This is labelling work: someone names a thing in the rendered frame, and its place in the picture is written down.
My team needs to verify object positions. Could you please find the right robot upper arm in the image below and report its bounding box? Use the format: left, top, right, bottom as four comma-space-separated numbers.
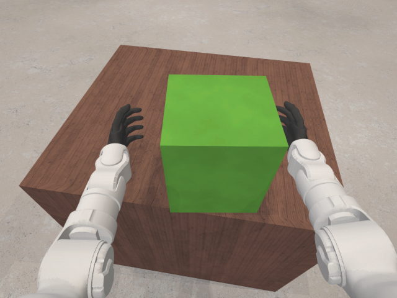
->
314, 220, 397, 298

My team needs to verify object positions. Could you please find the pedestal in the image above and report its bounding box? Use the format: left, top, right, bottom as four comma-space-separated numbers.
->
19, 45, 344, 292

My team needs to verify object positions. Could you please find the left robot upper arm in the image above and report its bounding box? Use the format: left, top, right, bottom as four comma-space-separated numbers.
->
18, 239, 114, 298

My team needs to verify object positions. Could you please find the left robot hand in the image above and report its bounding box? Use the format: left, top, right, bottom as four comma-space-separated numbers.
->
108, 104, 143, 147

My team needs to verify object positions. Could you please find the right robot forearm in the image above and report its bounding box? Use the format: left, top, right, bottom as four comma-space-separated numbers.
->
287, 139, 397, 262

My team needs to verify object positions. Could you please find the right robot hand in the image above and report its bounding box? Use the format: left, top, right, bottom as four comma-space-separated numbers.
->
276, 101, 308, 150

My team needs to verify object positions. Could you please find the left robot forearm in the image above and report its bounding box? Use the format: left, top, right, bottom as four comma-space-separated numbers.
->
37, 143, 132, 290

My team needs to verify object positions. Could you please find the carton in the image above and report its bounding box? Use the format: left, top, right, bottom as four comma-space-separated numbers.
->
160, 74, 289, 213

